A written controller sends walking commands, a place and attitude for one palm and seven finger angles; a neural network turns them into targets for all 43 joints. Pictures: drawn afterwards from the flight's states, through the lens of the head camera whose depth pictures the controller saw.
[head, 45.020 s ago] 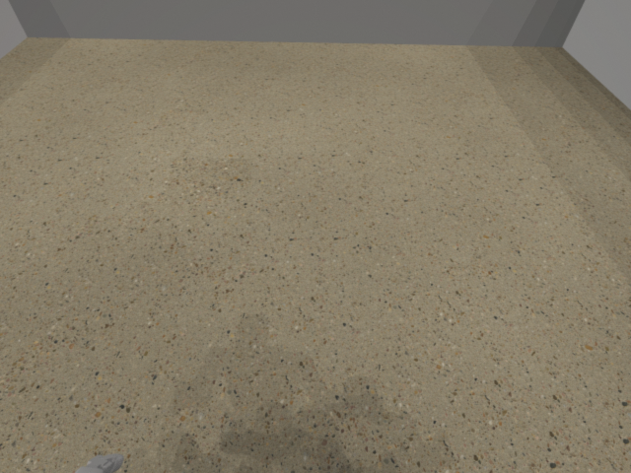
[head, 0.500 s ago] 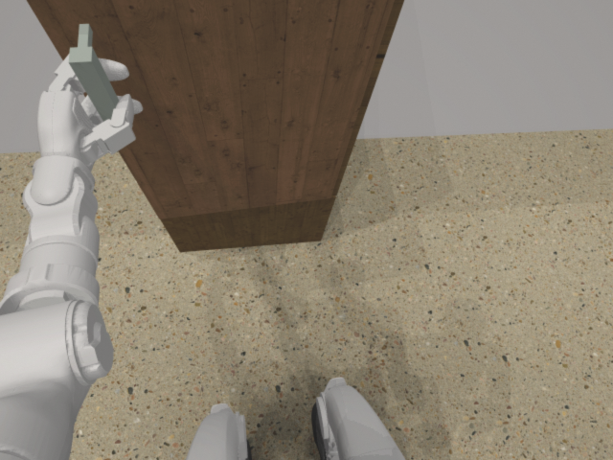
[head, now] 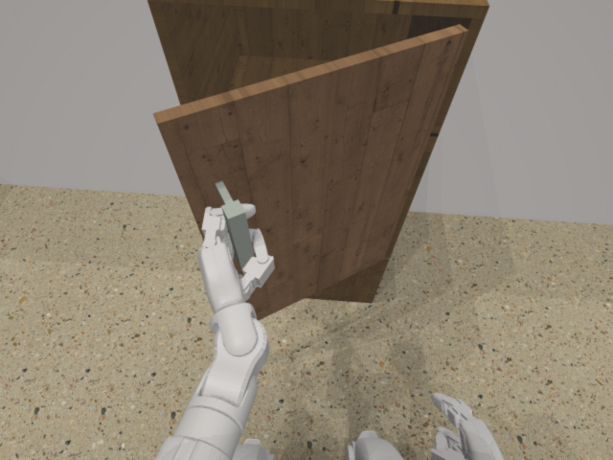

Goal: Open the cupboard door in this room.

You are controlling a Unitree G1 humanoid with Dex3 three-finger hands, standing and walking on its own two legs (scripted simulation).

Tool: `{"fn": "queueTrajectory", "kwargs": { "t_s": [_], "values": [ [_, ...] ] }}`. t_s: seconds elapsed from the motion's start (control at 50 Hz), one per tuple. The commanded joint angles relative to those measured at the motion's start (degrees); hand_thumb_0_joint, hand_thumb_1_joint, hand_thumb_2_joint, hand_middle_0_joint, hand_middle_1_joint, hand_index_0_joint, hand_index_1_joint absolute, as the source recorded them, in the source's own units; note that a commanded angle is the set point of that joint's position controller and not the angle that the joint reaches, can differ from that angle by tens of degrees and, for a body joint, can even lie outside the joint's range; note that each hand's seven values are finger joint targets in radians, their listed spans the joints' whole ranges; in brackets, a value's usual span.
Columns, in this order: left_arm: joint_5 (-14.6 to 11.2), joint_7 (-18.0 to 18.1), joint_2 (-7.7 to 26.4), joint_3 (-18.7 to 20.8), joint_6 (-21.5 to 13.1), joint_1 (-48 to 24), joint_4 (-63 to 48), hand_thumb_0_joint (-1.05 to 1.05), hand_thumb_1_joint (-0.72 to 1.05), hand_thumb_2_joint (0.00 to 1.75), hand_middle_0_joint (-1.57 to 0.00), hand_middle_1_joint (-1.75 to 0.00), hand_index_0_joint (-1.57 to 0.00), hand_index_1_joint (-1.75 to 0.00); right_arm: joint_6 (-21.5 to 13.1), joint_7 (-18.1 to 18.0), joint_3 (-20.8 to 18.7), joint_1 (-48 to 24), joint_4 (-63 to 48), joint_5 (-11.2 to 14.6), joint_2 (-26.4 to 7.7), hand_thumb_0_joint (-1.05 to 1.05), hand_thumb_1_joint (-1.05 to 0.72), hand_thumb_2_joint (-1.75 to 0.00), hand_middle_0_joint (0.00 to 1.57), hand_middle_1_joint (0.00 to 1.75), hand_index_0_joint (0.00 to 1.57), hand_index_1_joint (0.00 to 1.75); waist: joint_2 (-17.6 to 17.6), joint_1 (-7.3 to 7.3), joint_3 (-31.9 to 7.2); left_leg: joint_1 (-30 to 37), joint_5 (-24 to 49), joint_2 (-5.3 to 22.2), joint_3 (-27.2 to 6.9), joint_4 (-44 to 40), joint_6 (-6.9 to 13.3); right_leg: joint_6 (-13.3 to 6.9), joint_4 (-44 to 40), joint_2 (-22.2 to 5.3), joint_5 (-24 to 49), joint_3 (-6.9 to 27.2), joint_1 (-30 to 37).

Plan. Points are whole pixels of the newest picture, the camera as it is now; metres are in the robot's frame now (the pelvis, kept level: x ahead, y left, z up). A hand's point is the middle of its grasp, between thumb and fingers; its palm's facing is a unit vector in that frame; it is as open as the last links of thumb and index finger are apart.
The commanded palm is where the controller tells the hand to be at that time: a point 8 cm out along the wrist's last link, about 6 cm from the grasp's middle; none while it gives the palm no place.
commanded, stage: pull the door open along its arc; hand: left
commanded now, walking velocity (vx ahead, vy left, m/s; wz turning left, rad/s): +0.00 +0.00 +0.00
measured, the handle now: (234, 226) +0.41 +0.12 +0.05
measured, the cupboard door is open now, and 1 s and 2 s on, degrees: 32 44 46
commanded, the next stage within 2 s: open thumb and fingers to let go in 0.16 s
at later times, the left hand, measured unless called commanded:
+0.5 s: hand (296, 297) +0.31 +0.03 +0.05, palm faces +0.37 -0.93 -0.04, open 7.1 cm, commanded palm +0.26 +0.07 +0.04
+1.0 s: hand (293, 304) +0.30 +0.03 +0.05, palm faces +0.31 -0.95 -0.02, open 14.7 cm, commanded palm +0.25 +0.07 +0.04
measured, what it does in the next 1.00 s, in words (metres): stands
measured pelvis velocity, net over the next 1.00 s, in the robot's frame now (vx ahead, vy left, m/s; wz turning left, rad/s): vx -0.02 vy -0.02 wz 0.03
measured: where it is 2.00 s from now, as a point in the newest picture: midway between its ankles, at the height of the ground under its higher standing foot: outside the picture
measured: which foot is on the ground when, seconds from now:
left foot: down 0.00-1.00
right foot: down 0.00-1.00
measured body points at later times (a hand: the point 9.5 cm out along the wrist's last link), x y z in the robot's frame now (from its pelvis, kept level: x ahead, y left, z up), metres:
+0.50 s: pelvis -0.01 -0.04 +0.00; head +0.04 -0.06 +0.45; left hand +0.28 +0.07 +0.05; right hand +0.17 -0.25 -0.11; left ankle -0.02 +0.12 -0.67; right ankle +0.02 -0.12 -0.67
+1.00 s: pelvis -0.02 -0.02 +0.00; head +0.03 -0.03 +0.45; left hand +0.28 +0.08 +0.05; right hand +0.15 -0.24 -0.11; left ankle -0.02 +0.12 -0.67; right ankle +0.02 -0.12 -0.67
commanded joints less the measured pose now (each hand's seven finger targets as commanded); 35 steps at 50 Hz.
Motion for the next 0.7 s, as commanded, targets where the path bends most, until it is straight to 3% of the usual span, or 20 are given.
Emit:
{"fn": "queueTrajectory", "kwargs": {
  "t_s": [0.0,0.08,0.12,0.16,0.22,0.24,0.26,0.3,0.32,0.36,0.42,0.52,0.54,0.64,0.68],
  "values": [
    [2.2,0.3,-4.8,-7.9,-3.5,-5.6,-17.1,0.00,0.90,0.90,-0.40,-1.35,-0.40,-1.35,-2.6,-1.5,-2.6,-0.4,-6.6,0.4,-6.2,0.00,-0.90,-0.90,0.20,0.30,0.20,0.30,-4.0,-0.27,-17.8,8.7,21.1,-0.6,1.5,-8.5,0.1,-2.1,-7.1,0.4,21.1,-2.6,18.6],
    [2.7,0.6,-8.6,-12.6,-2.5,-0.3,-19.4,0.00,0.90,0.90,-0.40,-1.35,-0.40,-1.35,-4.1,-1.5,-1.8,-3.2,-7.2,0.5,-5.1,0.00,-0.90,-0.90,0.20,0.30,0.20,0.30,-3.2,-0.34,-15.0,8.3,19.0,-0.9,1.3,-8.2,0.3,-2.3,-7.7,0.2,19.1,-2.7,17.7],
    [2.0,0.4,-9.7,-13.7,-1.6,5.1,-21.4,0.00,0.90,0.90,-0.40,-1.35,-0.40,-1.35,-4.8,-1.3,-1.4,-4.3,-7.7,0.8,-4.5,0.00,-0.90,-0.90,0.20,0.30,0.20,0.30,-3.1,0.72,-15.2,8.4,18.7,-1.4,1.4,-8.4,0.2,-2.5,-8.0,0.2,19.1,-2.8,19.3],
    [1.5,0.3,-8.4,-12.8,-0.6,8.8,-22.7,0.00,0.90,0.90,-0.40,-1.35,-0.40,-1.35,-5.0,-1.4,-1.1,-5.3,-8.1,1.1,-4.5,0.00,-0.90,-0.90,0.20,0.30,0.20,0.30,-3.9,1.52,-15.2,8.2,18.2,-1.6,1.2,-8.6,0.2,-2.5,-8.6,0.2,18.8,-2.4,20.2],
    [0.3,1.8,-7.3,-10.6,0.6,0.8,-21.1,0.00,0.90,0.90,-0.40,-1.35,-0.40,-1.35,-5.3,-2.2,-0.6,-6.7,-6.8,0.9,-4.4,0.00,-0.90,-0.90,0.20,0.30,0.20,0.30,-5.4,0.33,-11.4,6.0,13.3,-2.2,1.1,-7.8,0.3,-1.7,-10.6,-0.6,13.2,-0.9,17.5],
    [0.3,2.8,-5.2,-8.8,0.3,-5.4,-20.6,0.00,0.90,0.90,-0.40,-1.35,-0.40,-1.35,-5.3,-2.7,-0.5,-7.0,-5.7,0.7,-4.5,0.00,-0.90,-0.90,0.20,0.30,0.20,0.30,-5.9,-0.64,-11.1,5.4,12.1,-2.3,0.9,-7.1,0.4,-1.4,-11.1,-0.9,11.3,0.0,16.3],
    [0.7,3.1,-4.4,-7.6,0.2,-4.6,-19.9,0.00,0.83,0.87,-0.40,-1.34,-0.40,-1.34,-5.2,-3.0,-0.6,-7.1,-5.5,0.6,-4.3,0.00,-0.90,-0.90,0.20,0.30,0.20,0.30,-5.5,0.27,-11.2,5.1,11.8,-2.4,0.9,-7.3,0.4,-1.5,-11.5,-1.0,10.3,0.6,16.9],
    [0.9,2.8,-5.6,-7.9,0.1,-1.8,-17.5,0.00,0.69,0.81,-0.38,-1.33,-0.38,-1.33,-5.4,-3.1,-0.6,-6.8,-5.3,0.3,-4.0,0.00,-0.90,-0.90,0.20,0.30,0.20,0.30,-6.7,0.65,-12.6,5.0,12.5,-2.5,1.1,-7.1,0.4,-1.3,-11.3,-1.3,11.9,0.8,18.0],
    [1.0,2.6,-6.1,-8.8,-0.2,-3.0,-18.0,0.00,0.62,0.78,-0.38,-1.32,-0.38,-1.32,-5.6,-3.0,-0.7,-6.6,-5.3,0.2,-4.1,0.00,-0.90,-0.90,0.20,0.30,0.20,0.30,-6.4,0.10,-13.5,5.1,12.8,-2.6,1.4,-6.7,0.5,-1.1,-11.3,-1.5,13.1,1.2,18.2],
    [1.2,1.9,-6.0,-9.1,-0.8,-1.5,-18.6,0.00,0.48,0.72,-0.37,-1.30,-0.37,-1.30,-5.8,-3.1,-1.1,-6.0,-5.6,0.2,-4.2,0.00,-0.90,-0.90,0.20,0.30,0.20,0.30,-6.9,0.34,-15.5,4.7,13.5,-2.6,1.4,-6.2,0.4,-0.9,-11.0,-1.8,15.7,1.9,19.9],
    [0.9,0.8,-5.2,-8.8,-1.7,-2.7,-18.3,0.00,0.27,0.63,-0.35,-1.28,-0.35,-1.28,-6.2,-3.2,-1.4,-5.2,-5.2,0.2,-4.6,0.00,-0.90,-0.90,0.20,0.30,0.20,0.30,-9.3,-0.54,-14.8,2.9,11.6,-2.6,1.3,-5.7,0.5,-0.1,-12.1,-2.7,14.8,3.5,20.4],
    [1.0,-0.1,-4.0,-8.4,-2.7,-2.6,-18.1,0.00,-0.08,0.48,-0.33,-1.24,-0.33,-1.24,-6.4,-3.5,-1.7,-5.0,-5.3,0.4,-4.9,0.00,-0.90,-0.90,0.20,0.30,0.20,0.30,-7.9,-0.32,-14.0,2.0,9.9,-2.5,1.3,-5.7,0.6,-0.2,-13.1,-3.1,10.8,4.9,19.7],
    [1.1,-0.2,-3.9,-8.5,-2.9,-3.5,-17.7,0.00,-0.15,0.45,-0.32,-1.24,-0.32,-1.24,-6.4,-3.6,-1.7,-4.9,-5.2,0.5,-4.9,0.00,-0.90,-0.90,0.20,0.30,0.20,0.30,-9.0,-0.68,-13.3,1.9,9.3,-2.5,1.2,-5.8,0.6,-0.3,-13.4,-3.2,9.4,4.8,19.3],
    [0.4,0.0,-1.9,-6.1,-3.3,-3.4,-17.9,0.00,-0.50,0.30,-0.30,-1.20,-0.30,-1.20,-6.5,-4.0,-1.9,-4.8,-5.3,0.4,-5.0,0.00,-0.90,-0.90,0.20,0.30,0.20,0.30,-8.8,0.24,-15.1,1.4,9.4,-2.7,1.4,-5.8,0.7,-0.2,-13.3,-3.3,9.3,5.5,20.5],
    [0.4,0.0,-2.9,-6.9,-3.3,-2.9,-18.0,0.00,-0.50,0.30,-0.30,-1.20,-0.30,-1.20,-6.5,-3.8,-1.8,-4.8,-5.4,0.4,-4.9,0.00,-0.90,-0.90,0.20,0.30,0.20,0.30,-7.6,0.29,-14.7,1.8,9.8,-2.6,1.5,-6.3,0.7,-0.6,-12.8,-2.9,9.5,4.5,20.1]
  ]
}}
